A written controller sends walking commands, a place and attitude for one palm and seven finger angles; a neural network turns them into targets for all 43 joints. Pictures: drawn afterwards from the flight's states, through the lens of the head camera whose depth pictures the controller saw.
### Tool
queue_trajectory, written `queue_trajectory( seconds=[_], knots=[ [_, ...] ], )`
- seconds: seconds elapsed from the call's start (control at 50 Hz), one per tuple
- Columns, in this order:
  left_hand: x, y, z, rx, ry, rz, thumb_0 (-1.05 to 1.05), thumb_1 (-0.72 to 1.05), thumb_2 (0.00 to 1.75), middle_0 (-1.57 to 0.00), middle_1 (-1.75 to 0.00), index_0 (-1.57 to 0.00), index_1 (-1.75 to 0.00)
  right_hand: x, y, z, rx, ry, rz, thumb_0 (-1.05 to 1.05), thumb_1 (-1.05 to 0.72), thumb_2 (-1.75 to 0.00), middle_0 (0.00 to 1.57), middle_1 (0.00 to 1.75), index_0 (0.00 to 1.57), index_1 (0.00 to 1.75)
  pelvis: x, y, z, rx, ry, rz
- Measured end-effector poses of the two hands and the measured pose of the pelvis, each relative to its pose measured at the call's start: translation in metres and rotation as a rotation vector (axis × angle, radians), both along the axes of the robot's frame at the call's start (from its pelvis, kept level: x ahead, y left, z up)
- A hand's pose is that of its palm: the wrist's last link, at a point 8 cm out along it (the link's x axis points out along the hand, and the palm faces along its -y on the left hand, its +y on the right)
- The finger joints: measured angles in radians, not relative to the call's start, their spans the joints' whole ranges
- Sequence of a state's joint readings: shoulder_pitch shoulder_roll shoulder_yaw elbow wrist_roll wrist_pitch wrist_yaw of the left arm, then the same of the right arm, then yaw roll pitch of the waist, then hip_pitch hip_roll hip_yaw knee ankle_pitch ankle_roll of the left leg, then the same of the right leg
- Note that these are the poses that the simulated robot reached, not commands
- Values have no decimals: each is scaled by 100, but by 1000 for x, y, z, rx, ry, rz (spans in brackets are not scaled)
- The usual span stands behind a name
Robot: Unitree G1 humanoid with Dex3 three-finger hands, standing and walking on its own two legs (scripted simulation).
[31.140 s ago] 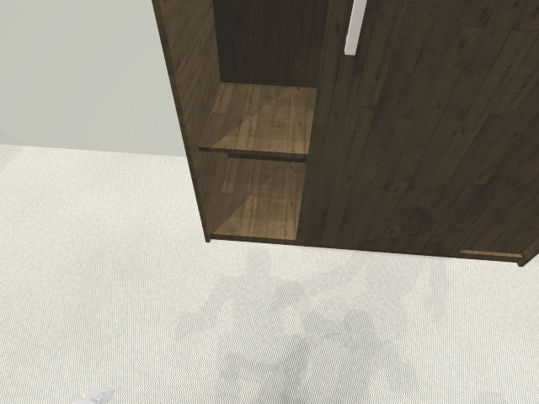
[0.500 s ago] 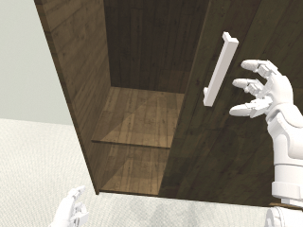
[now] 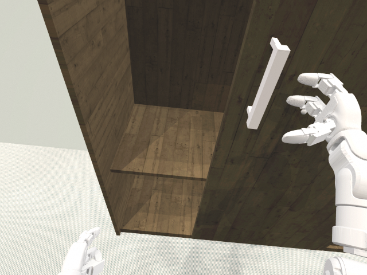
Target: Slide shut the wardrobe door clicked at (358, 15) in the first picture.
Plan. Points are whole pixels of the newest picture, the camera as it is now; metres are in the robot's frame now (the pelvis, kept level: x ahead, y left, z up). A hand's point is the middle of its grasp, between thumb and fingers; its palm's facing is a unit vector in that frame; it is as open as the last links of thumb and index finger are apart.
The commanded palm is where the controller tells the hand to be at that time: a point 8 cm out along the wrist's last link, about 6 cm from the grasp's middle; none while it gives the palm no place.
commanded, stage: feel for the door with the fingertips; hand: right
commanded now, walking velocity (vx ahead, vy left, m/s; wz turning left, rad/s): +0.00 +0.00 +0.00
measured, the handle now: (262, 86) +0.45 -0.14 +0.23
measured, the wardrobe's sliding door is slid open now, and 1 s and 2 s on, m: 0.38 0.38 0.38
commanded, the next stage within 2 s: slide the fingers in behind the handle in 0.94 s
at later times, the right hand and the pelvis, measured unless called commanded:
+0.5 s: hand (288, 107) +0.37 -0.16 +0.24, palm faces +0.06 +1.00 -0.02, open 14.0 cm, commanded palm +0.36 -0.21 +0.24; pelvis +0.00 +0.00 +0.00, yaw +0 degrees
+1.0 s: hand (281, 99) +0.39 -0.16 +0.24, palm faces +0.06 +1.00 -0.02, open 14.0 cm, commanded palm +0.37 -0.21 +0.24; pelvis -0.01 +0.00 +0.00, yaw +1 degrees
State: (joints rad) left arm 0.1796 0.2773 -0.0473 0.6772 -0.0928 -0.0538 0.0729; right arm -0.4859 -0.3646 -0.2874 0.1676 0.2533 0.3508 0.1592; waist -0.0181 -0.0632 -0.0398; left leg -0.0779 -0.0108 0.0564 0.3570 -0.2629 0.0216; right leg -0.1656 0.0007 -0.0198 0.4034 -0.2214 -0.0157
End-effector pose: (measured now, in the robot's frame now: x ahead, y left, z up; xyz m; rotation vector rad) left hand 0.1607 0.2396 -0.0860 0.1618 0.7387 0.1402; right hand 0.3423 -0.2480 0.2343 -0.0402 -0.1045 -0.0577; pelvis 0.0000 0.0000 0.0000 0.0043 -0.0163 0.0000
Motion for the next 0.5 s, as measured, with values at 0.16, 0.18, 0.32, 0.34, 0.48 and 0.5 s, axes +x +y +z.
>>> queue_trajectory(
  seconds=[0.16,0.18,0.32,0.34,0.48,0.5],
  knots=[
    [15,-11,6,-20,-36,-23,1,90,90,-20,-30,-20,-30,3,22,2,16,11,32,-1,50,-30,30,120,30,120,-1,-1,0,-1,-3,2],
    [16,-12,7,-23,-42,-25,1,90,90,-20,-30,-20,-30,3,24,2,17,14,31,-1,50,-30,30,120,30,120,-1,-1,0,-2,-3,2],
    [20,-17,10,-32,-51,-37,1,90,90,-20,-30,-20,-30,2,32,1,27,14,19,-1,50,-30,31,120,30,120,-2,0,0,-2,-9,8],
    [20,-17,10,-32,-50,-38,1,90,90,-20,-30,-20,-30,1,33,2,25,12,16,-1,50,-30,31,120,30,120,-2,0,0,-2,-10,8],
    [14,-12,7,-19,-22,-33,1,90,90,-20,-30,-20,-30,3,30,4,19,24,0,-1,50,-30,31,120,30,120,-4,2,0,-1,-15,2],
    [12,-11,6,-17,-17,-31,1,90,90,-20,-30,-20,-30,4,31,4,16,27,0,-1,50,-30,31,120,30,120,-5,2,0,-1,-15,1]
  ],
)
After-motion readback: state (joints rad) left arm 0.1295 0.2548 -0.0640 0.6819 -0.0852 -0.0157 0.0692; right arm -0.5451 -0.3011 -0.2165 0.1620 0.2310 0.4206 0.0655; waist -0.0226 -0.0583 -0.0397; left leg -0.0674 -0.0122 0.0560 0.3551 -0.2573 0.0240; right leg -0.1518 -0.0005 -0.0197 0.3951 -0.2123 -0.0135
